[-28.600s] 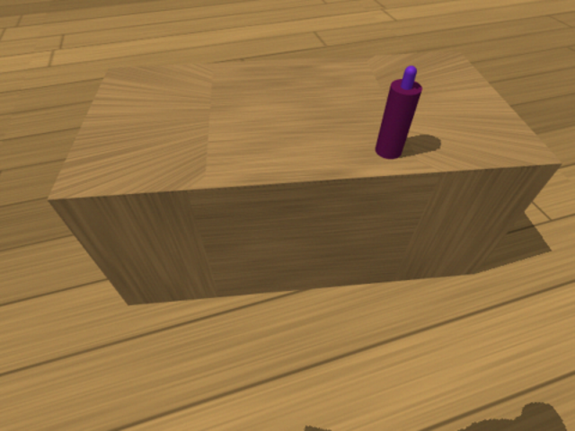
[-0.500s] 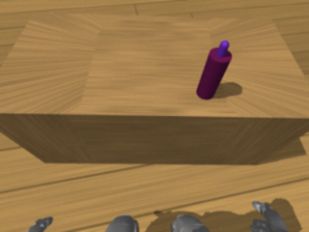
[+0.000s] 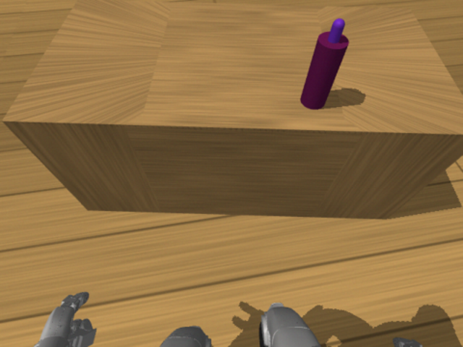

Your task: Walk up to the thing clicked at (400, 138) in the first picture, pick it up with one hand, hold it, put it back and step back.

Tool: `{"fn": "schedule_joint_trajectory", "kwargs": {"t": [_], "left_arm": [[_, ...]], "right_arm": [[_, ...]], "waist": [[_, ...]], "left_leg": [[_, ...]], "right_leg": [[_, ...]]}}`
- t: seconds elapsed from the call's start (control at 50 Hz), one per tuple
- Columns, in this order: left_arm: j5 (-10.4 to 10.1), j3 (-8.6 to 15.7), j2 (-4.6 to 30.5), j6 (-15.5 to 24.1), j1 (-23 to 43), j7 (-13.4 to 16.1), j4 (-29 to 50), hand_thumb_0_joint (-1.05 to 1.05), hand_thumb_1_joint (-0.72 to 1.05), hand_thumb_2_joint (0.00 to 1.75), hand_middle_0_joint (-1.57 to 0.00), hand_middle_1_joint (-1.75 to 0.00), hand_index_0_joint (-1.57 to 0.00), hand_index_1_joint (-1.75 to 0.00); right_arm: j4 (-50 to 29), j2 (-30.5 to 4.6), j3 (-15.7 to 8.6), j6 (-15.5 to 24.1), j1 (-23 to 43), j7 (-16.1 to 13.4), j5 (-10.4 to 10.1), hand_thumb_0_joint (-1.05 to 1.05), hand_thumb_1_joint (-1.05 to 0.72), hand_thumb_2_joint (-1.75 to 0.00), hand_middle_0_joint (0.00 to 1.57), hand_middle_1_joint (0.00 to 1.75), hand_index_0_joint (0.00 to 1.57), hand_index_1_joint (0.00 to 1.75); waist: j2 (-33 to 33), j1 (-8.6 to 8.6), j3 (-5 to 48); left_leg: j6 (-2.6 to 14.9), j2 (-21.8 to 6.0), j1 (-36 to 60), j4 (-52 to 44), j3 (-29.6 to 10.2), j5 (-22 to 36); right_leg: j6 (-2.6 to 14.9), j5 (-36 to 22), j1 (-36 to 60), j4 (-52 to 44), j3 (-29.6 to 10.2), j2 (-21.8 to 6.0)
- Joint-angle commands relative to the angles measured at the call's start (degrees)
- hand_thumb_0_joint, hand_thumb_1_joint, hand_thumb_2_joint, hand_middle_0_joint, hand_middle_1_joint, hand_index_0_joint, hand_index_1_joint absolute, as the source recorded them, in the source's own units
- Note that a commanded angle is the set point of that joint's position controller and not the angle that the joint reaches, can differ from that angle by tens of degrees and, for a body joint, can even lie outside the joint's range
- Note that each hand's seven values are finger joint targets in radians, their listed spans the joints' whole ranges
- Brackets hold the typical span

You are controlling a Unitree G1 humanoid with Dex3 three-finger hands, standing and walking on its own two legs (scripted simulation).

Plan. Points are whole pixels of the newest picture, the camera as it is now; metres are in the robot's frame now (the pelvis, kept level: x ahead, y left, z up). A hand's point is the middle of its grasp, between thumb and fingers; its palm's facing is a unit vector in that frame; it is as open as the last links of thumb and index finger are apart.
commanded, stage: step back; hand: right
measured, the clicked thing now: (324, 65) +0.78 -0.24 -0.02
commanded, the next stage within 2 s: stand in 1.86 s
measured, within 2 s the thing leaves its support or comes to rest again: neither
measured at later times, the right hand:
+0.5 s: hand out of the picture -0.08 -0.30 -0.14, palm faces +0.04 +0.93 -0.37, open 7.4 cm
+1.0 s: hand out of the picture -0.22 -0.28 -0.13, palm faces +0.01 +0.92 -0.40, open 7.4 cm
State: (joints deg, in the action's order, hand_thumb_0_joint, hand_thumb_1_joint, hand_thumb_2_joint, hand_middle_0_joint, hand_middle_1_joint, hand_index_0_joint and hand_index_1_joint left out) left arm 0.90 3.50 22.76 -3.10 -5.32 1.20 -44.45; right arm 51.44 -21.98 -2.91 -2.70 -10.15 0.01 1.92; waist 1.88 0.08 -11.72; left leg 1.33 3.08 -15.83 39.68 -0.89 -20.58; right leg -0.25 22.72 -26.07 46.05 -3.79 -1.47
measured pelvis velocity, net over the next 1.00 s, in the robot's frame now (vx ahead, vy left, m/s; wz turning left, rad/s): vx -0.31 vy -0.01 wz -0.07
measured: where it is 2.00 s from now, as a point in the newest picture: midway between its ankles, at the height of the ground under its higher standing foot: outside the picture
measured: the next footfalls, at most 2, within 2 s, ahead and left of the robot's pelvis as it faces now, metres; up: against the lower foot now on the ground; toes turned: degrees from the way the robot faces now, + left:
right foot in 0.34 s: -0.12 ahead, -0.13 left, +0.00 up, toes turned -4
left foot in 0.70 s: -0.24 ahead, +0.11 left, +0.00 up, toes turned -4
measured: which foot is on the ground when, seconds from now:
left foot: down 0.00-0.36, up 0.38-0.68, down 0.70-1.00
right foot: up 0.00-0.32, down 0.34-0.74, up 0.76-0.96, down 0.98-1.00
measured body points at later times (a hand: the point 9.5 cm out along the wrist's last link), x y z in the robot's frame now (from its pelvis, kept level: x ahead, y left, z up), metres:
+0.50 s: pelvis -0.17 -0.02 +0.01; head -0.12 -0.05 +0.46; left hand -0.08 +0.29 -0.09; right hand -0.08 -0.35 -0.12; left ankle -0.12 +0.12 -0.64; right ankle -0.16 -0.13 -0.72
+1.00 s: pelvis -0.31 -0.01 +0.01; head -0.29 +0.00 +0.46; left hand -0.22 +0.31 -0.12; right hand -0.22 -0.32 -0.10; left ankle -0.26 +0.11 -0.72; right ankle -0.33 -0.13 -0.72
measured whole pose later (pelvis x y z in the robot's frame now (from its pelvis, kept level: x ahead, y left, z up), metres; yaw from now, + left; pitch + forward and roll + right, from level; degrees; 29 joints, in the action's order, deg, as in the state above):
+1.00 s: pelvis -0.31 -0.01 +0.01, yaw -4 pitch -3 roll -1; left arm 1.5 3.4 21.9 -1.2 -11.9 -0.7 -53.6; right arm 51.7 -21.3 -2.4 -1.1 -8.2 0.3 3.0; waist -0.1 0.8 -5.6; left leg 0.8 -2.2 -18.5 37.8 1.7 -16.9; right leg 0.7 21.8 -11.9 34.6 -2.6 2.1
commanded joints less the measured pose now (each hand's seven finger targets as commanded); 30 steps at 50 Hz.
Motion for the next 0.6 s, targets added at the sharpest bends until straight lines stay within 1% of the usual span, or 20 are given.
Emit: {"fn": "schedule_joint_trajectory", "kwargs": {"t": [0.0,0.02,0.04,0.06,0.08,0.14,0.18,0.22,0.26,0.3,0.32,0.34,0.36,0.38,0.4,0.42,0.48,0.52,0.56,0.58], "left_arm": [[-0.4,4.3,10.7,0.4,-0.4,1.3,2.6,0.0,0.9,0.9,-0.2,-0.3,-0.2,-0.3],[-0.7,4.4,10.3,0.4,-3.2,1.2,1.4,0.0,0.9,0.9,-0.2,-0.3,-0.2,-0.3],[-0.5,4.6,11.0,0.5,-5.4,1.0,0.8,0.0,0.9,0.9,-0.2,-0.3,-0.2,-0.3],[-0.3,4.7,10.8,0.7,-7.0,0.7,-0.1,0.0,0.9,0.9,-0.2,-0.3,-0.2,-0.3],[0.0,4.5,10.1,0.8,-7.2,0.5,0.0,0.0,0.9,0.9,-0.2,-0.3,-0.2,-0.3],[0.5,4.1,9.7,1.0,-4.6,0.0,0.9,0.0,0.9,0.9,-0.2,-0.3,-0.2,-0.3],[0.4,3.7,9.4,1.1,-4.9,-0.1,1.3,0.0,0.9,0.9,-0.2,-0.3,-0.2,-0.3],[0.5,3.4,9.2,1.4,-5.5,-0.3,0.5,0.0,0.9,0.9,-0.2,-0.3,-0.2,-0.3],[0.5,3.4,9.4,1.4,-10.4,-0.7,-2.2,0.0,0.9,0.9,-0.2,-0.3,-0.2,-0.3],[0.9,3.8,9.2,1.9,-16.1,-0.6,-4.9,0.0,0.9,0.9,-0.2,-0.3,-0.2,-0.3],[1.8,4.8,12.6,2.0,-14.5,-0.7,-4.2,0.0,0.9,0.9,-0.2,-0.3,-0.2,-0.3],[1.8,6.3,19.0,1.7,-11.3,-0.9,-2.7,0.0,0.9,0.9,-0.2,-0.3,-0.2,-0.3],[2.3,6.6,22.3,1.8,-6.4,-0.8,-0.3,0.0,0.9,0.9,-0.2,-0.3,-0.2,-0.3],[1.6,5.7,18.8,2.3,-2.8,-0.4,1.4,0.0,0.9,0.9,-0.2,-0.3,-0.2,-0.3],[1.2,4.7,15.4,2.5,1.0,-0.2,2.1,0.0,0.9,0.9,-0.2,-0.3,-0.2,-0.3],[1.6,4.5,13.4,2.4,2.3,0.1,2.0,0.0,0.9,0.9,-0.2,-0.3,-0.2,-0.3],[1.8,4.4,12.7,2.3,-2.1,0.4,2.3,0.0,0.9,0.9,-0.2,-0.3,-0.2,-0.3],[2.0,4.6,12.6,1.9,-4.7,1.1,2.2,0.0,0.9,0.9,-0.2,-0.3,-0.2,-0.3],[1.6,4.5,12.6,1.5,-6.5,1.2,2.0,0.0,0.9,0.9,-0.2,-0.3,-0.2,-0.3],[1.5,4.5,13.3,1.4,-6.4,1.3,2.3,0.0,0.9,0.9,-0.2,-0.3,-0.2,-0.3]], "right_arm": [[-5.4,-16.4,-4.0,2.1,3.5,-1.0,0.7,0.0,-0.9,-0.9,0.2,0.3,0.2,0.3],[-5.8,-14.9,-3.5,2.2,5.4,-1.2,0.8,0.0,-0.9,-0.9,0.2,0.3,0.2,0.3],[-6.3,-14.6,-3.6,2.4,5.5,-1.4,0.5,0.0,-0.9,-0.9,0.2,0.3,0.2,0.3],[-6.2,-13.7,-3.4,2.4,5.6,-1.4,0.2,0.0,-0.9,-0.9,0.2,0.3,0.2,0.3],[-6.4,-12.6,-3.4,2.3,4.7,-1.4,0.2,0.0,-0.9,-0.9,0.2,0.3,0.2,0.3],[-6.1,-13.0,-3.7,2.2,0.7,-1.5,0.1,0.0,-0.9,-0.9,0.2,0.3,0.2,0.3],[-6.6,-14.2,-4.2,1.9,0.5,-1.6,0.1,0.0,-0.9,-0.9,0.2,0.3,0.2,0.3],[-6.8,-14.9,-4.2,1.4,0.6,-1.4,0.3,0.0,-0.9,-0.9,0.2,0.3,0.2,0.3],[-7.7,-16.2,-4.3,0.7,3.2,-1.3,-0.1,0.0,-0.9,-0.9,0.2,0.3,0.2,0.3],[-7.7,-15.3,-3.8,0.0,5.4,-1.0,-0.6,0.0,-0.9,-0.9,0.2,0.3,0.2,0.3],[-8.1,-12.8,-3.1,-0.1,4.3,-0.8,-0.9,0.0,-0.9,-0.9,0.2,0.3,0.2,0.3],[-9.2,-10.0,-2.7,0.2,7.9,-1.4,-1.4,0.0,-0.9,-0.9,0.2,0.3,0.2,0.3],[-8.8,-12.1,-3.8,-0.2,8.2,-2.2,-0.8,0.0,-0.9,-0.9,0.2,0.3,0.2,0.3],[-7.5,-13.9,-4.0,-0.3,5.7,-2.1,-1.2,0.0,-0.9,-0.9,0.2,0.3,0.2,0.3],[-5.8,-12.9,-3.5,0.0,2.0,-2.1,-1.8,0.0,-0.9,-0.9,0.2,0.3,0.2,0.3],[-5.0,-11.6,-2.9,0.4,0.8,-2.0,-2.0,0.0,-0.9,-0.9,0.2,0.3,0.2,0.3],[-5.0,-11.4,-2.2,0.9,0.3,-2.2,-1.4,0.0,-0.9,-0.9,0.2,0.3,0.2,0.3],[-6.2,-10.4,-1.8,1.1,1.6,-2.3,-1.0,0.0,-0.9,-0.9,0.2,0.3,0.2,0.3],[-6.3,-9.8,-1.8,1.4,2.0,-2.2,-0.6,0.0,-0.9,-0.9,0.2,0.3,0.2,0.3],[-6.3,-10.0,-2.1,1.3,1.2,-2.1,-0.5,0.0,-0.9,-0.9,0.2,0.3,0.2,0.3]], "waist": [[-6.6,0.26,10.5],[-7.0,2.14,9.7],[-9.0,2.77,9.6],[-10.0,2.93,10.6],[-9.2,2.14,11.5],[-9.8,-1.29,12.8],[-12.0,-1.57,14.6],[-12.8,-1.83,15.9],[-14.0,0.25,16.8],[-12.3,3.39,17.9],[-3.6,2.37,14.7],[14.4,4.78,10.5],[14.8,4.78,5.7],[7.4,1.59,4.9],[2.6,-0.97,6.2],[3.6,-1.73,7.5],[6.5,1.18,10.6],[7.9,3.15,11.5],[8.7,4.43,13.0],[9.6,4.25,13.6]], "left_leg": [[12.31,-20.6,-3.4,-20.1,-21.1,22.1],[10.3,-17.9,-2.5,-18.8,-16.9,22.9],[10.35,-17.5,-1.0,-17.7,-15.2,23.5],[11.43,-17.8,2.1,-16.5,-14.4,26.0],[11.61,-17.0,5.3,-15.6,-13.1,28.0],[12.36,-17.1,11.6,-15.0,-12.7,26.1],[12.93,-19.1,13.4,-14.2,-13.5,26.3],[12.03,-18.2,11.9,-13.8,-12.4,23.4],[10.37,-18.2,6.5,-13.7,-12.0,18.3],[6.77,-16.1,0.8,-9.8,-9.2,13.7],[3.23,-10.7,-8.5,-4.8,-7.0,3.7],[-0.69,1.6,-15.2,9.4,-2.3,-10.4],[-2.34,0.5,-12.3,22.1,-8.2,-14.9],[-2.12,0.6,-10.8,27.3,-11.7,-11.0],[-1.72,3.1,-11.6,28.2,-11.6,-7.6],[-1.71,3.9,-11.7,28.2,-9.7,-6.2],[-3.09,3.0,-12.7,26.8,-7.0,-7.2],[-3.34,0.9,-15.3,18.8,-6.0,-10.0],[-3.13,0.4,-13.8,11.2,-3.5,-11.2],[-2.74,-0.3,-11.3,8.0,-2.5,-10.8]], "right_leg": [[1.68,10.5,-1.5,27.6,-9.3,8.3],[1.66,7.6,-2.7,29.3,-9.3,8.3],[1.27,6.0,-2.9,29.4,-8.2,7.8],[0.17,5.9,-2.4,28.5,-7.2,7.1],[-0.65,6.0,-3.1,26.4,-6.8,7.0],[-2.2,7.1,-2.8,16.1,-4.6,6.0],[-2.12,8.1,-0.4,8.8,-3.0,4.3],[-1.51,7.4,3.6,0.4,0.3,3.3],[-0.13,2.7,10.8,-9.4,2.8,2.8],[1.88,-6.0,18.4,-21.8,3.5,2.3],[4.0,-1.0,19.4,-24.0,-7.1,-2.5],[11.8,3.7,9.3,-31.3,-25.2,-15.8],[17.82,4.9,-3.8,-34.5,-32.6,-23.8],[15.85,-1.2,-4.6,-31.6,-25.5,-20.6],[12.43,-13.8,0.4,-25.6,-14.8,-14.8],[10.28,-19.5,2.8,-23.2,-9.4,-12.0],[11.07,-27.2,11.7,-20.0,-7.1,-11.5],[12.0,-32.1,19.8,-17.8,-8.6,-13.3],[12.34,-37.3,23.7,-16.1,-8.7,-14.1],[12.19,-38.2,22.9,-15.8,-9.5,-14.8]]}}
